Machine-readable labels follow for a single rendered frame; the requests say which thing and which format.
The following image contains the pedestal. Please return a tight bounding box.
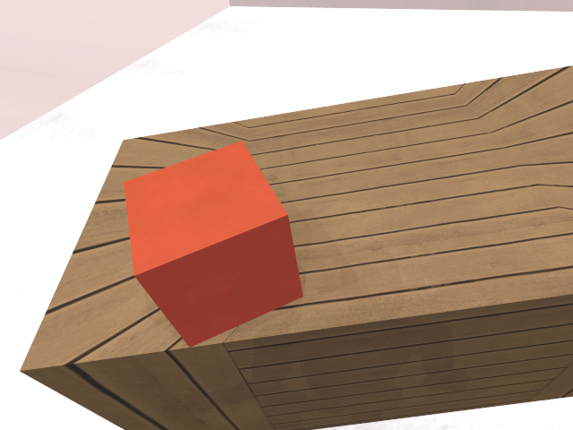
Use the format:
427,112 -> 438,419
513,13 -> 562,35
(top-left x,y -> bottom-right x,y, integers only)
20,65 -> 573,430

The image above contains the carton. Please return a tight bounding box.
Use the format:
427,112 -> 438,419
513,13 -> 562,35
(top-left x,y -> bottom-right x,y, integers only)
124,141 -> 303,347

